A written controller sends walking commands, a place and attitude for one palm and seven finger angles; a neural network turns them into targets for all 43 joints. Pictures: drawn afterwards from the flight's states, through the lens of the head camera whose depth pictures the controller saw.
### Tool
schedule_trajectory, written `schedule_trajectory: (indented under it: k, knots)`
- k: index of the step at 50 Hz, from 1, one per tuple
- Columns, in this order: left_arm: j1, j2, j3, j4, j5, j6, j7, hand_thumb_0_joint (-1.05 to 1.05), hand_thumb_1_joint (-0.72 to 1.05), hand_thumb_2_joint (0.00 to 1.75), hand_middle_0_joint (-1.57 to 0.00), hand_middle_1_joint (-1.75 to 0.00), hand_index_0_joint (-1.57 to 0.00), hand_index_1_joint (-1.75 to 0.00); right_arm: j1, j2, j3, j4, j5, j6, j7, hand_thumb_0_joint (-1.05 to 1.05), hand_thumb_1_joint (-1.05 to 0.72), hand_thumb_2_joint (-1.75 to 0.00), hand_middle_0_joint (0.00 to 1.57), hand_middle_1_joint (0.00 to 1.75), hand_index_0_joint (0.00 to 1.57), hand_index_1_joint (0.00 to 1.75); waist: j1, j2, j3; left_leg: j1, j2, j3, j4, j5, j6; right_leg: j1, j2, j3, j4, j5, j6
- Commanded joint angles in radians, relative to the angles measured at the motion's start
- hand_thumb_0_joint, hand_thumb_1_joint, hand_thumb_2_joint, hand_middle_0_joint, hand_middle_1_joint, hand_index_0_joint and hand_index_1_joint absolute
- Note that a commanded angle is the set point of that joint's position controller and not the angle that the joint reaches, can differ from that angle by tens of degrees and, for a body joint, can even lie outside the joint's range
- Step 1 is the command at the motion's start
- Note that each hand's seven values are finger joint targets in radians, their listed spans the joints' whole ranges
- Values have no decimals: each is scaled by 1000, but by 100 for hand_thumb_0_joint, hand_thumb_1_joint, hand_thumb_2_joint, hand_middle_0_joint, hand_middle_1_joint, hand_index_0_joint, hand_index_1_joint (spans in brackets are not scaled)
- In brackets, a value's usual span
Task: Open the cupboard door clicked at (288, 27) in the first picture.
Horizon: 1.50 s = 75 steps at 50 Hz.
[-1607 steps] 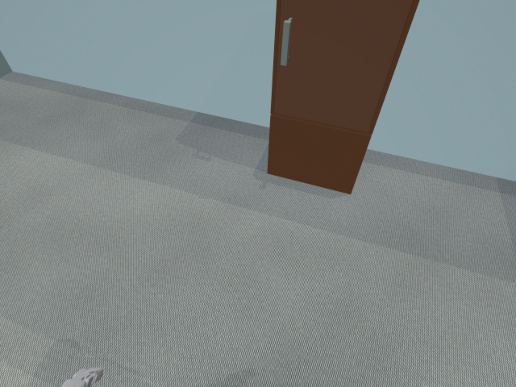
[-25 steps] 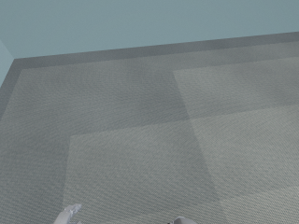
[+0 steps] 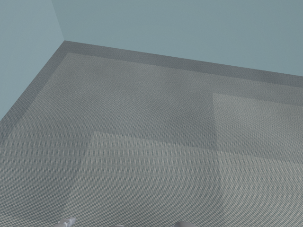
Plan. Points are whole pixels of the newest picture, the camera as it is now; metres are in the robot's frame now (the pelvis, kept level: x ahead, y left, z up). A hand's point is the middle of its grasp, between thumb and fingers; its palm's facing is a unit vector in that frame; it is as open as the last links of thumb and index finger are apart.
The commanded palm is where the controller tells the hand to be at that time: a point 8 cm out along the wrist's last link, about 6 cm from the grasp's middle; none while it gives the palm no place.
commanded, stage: turn to face it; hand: left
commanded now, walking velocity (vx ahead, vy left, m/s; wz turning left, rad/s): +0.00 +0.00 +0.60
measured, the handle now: out of the picture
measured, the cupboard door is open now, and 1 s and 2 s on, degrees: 46 46 46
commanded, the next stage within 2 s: none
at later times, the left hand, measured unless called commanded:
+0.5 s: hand out of the picture +0.00 +0.13 -0.16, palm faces +0.34 -0.91 -0.23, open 7.4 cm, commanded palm none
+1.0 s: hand out of the picture +0.00 +0.13 -0.15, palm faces +0.58 -0.75 -0.31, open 7.4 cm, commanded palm none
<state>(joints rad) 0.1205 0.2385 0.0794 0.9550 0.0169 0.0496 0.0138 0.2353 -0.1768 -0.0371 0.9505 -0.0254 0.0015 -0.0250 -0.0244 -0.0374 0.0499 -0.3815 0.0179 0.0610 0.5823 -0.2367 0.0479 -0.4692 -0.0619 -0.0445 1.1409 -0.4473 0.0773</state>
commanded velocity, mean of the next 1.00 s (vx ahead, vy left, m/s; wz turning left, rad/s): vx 0.00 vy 0.00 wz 0.60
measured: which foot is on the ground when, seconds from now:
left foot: down 0.00-0.22, up 0.24-0.56, down 0.58-0.92, up 0.94-1.00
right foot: up 0.00-0.22, down 0.24-0.58, up 0.60-0.90, down 0.92-1.00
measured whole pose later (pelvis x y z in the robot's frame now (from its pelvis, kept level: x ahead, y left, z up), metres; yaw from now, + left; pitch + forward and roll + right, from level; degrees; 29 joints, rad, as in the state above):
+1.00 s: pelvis +0.04 -0.10 +0.00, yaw +38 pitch +1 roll +1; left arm 0.16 0.23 0.05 0.85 0.02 0.02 0.02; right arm 0.17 -0.25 -0.08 0.91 -0.02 0.08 0.01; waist -0.01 0.04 0.09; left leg -0.48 -0.03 -0.07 0.95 -0.48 -0.03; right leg -0.28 -0.06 -0.07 0.60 -0.33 0.00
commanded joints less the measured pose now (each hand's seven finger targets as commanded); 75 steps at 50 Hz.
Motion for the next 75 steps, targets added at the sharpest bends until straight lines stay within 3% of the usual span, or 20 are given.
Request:
schedule_trajectory:
  k: [1,9,11,12,17,23,26,27,29,33,44,46,48,52,58,61,63,64,68,75]
  knots:
    - [0,42,4,-98,-4,-18,-2,0,90,90,-20,-30,-20,-30,45,-231,-62,-50,0,-3,-4,0,-90,-90,20,30,20,30,2,167,-145,219,243,-297,-232,339,108,-44,-6,37,-108,19,14]
    - [123,88,9,-96,-8,-30,2,0,90,90,-20,-30,-20,-30,-79,-261,-89,-102,5,31,17,0,-90,-90,20,30,20,30,50,171,-122,1,143,-337,-161,82,45,316,58,-15,-658,156,-12]
    - [171,248,41,-102,17,-45,17,0,90,90,-20,-30,-20,-30,-110,-143,-73,-150,18,36,27,0,-90,-90,20,30,20,30,85,-299,-72,-285,-85,-69,224,-296,-99,426,-357,413,-957,55,-159]
    - [137,253,29,-123,9,-44,20,0,90,90,-20,-30,-20,-30,-137,-189,-79,-155,8,36,34,0,-90,-90,20,30,20,30,82,-269,-49,-244,-30,-99,458,-371,-84,272,-448,433,-959,121,-225]
    - [71,138,0,-131,6,-58,18,0,90,90,-20,-30,-20,-30,-127,-150,-63,-126,10,52,49,0,-90,-90,20,30,20,30,21,-234,-49,-200,17,-35,510,-227,-122,348,-253,56,-777,698,-189]
    - [178,198,19,-97,13,-57,13,0,90,90,-20,-30,-20,-30,-212,-113,-37,-153,17,40,58,0,-90,-90,20,30,20,30,75,-165,-87,-56,-22,63,141,-203,-107,446,-283,5,-672,846,-172]
    - [148,206,24,-101,-1,-54,7,0,90,90,-20,-30,-20,-30,-129,-149,-43,-135,14,34,50,0,-90,-90,20,30,20,30,22,-149,-120,136,-33,71,-55,-23,-84,362,-266,-65,-557,799,-112]
    - [129,191,21,-113,-7,-52,4,0,90,90,-20,-30,-20,-30,-62,-196,-55,-119,10,27,47,0,-90,-90,20,30,20,30,-18,-53,-167,302,22,14,-134,151,-57,257,-250,-99,-431,695,-69]
    - [45,92,-7,-184,-9,-38,4,0,90,90,-20,-30,-20,-30,83,-366,-100,-93,7,25,30,0,-90,-90,20,30,20,30,-91,323,-214,490,427,-492,-160,806,201,-147,-49,-54,-27,-236,23]
    - [24,114,8,-149,2,-14,1,0,90,90,-20,-30,-20,-30,-96,-286,-74,-131,1,20,10,0,-90,-90,20,30,20,30,-8,243,-79,203,264,-327,-217,301,125,-98,-62,55,9,-23,12]
    - [151,113,17,-133,-5,-33,1,0,90,90,-20,-30,-20,-30,-149,-260,-84,-148,6,37,21,0,-90,-90,20,30,20,30,69,156,-96,-36,114,-349,-120,63,41,351,44,0,-662,176,-13]
    - [182,260,44,-139,17,-48,16,0,90,90,-20,-30,-20,-30,-152,-146,-69,-186,18,36,29,0,-90,-90,20,30,20,30,100,-309,-78,-266,-101,-78,315,-340,-90,427,-388,446,-936,113,-175]
    - [83,207,26,-172,9,-47,22,0,90,90,-20,-30,-20,-30,-121,-173,-76,-179,8,44,42,0,-90,-90,20,30,20,30,42,-158,-47,-202,-15,-128,573,-309,-73,245,-391,320,-911,155,-241]
    - [66,137,3,-169,3,-56,19,0,90,90,-20,-30,-20,-30,-128,-142,-60,-134,11,54,51,0,-90,-90,20,30,20,30,23,-218,-55,-198,13,-43,522,-221,-119,367,-251,52,-784,648,-189]
    - [168,192,23,-121,11,-57,16,0,90,90,-20,-30,-20,-30,-186,-104,-36,-143,18,37,57,0,-90,-90,20,30,20,30,76,-169,-105,-56,-21,59,127,-197,-106,480,-281,-9,-657,862,-173]
    - [126,196,27,-127,-5,-52,8,0,90,90,-20,-30,-20,-30,-76,-156,-47,-115,12,29,50,0,-90,-90,20,30,20,30,5,-119,-130,181,-26,56,-97,40,-77,343,-260,-85,-504,761,-99]
    - [69,81,-3,-189,-14,-43,0,0,90,90,-20,-30,-20,-30,83,-337,-95,-91,2,18,38,0,-90,-90,20,30,20,30,-81,366,-203,478,389,-488,-175,688,143,-108,-58,-119,-84,-198,27]
    - [7,106,-2,-204,-6,-27,8,0,90,90,-20,-30,-20,-30,128,-350,-94,-65,4,26,27,0,-90,-90,20,30,20,30,-94,258,-213,447,422,-488,-163,723,213,-133,-56,16,16,-234,7]
    - [12,103,7,-156,0,-13,-1,0,90,90,-20,-30,-20,-30,-61,-263,-67,-114,1,16,6,0,-90,-90,20,30,20,30,-7,230,-70,197,245,-333,-228,321,118,-95,-55,56,24,-4,9]
    - [7,85,4,-162,-2,-12,-5,0,90,90,-20,-30,-20,-30,-62,-271,-76,-111,-4,21,13,0,-90,-90,20,30,20,30,0,178,-77,152,192,-365,-250,142,109,31,9,29,-260,6,6]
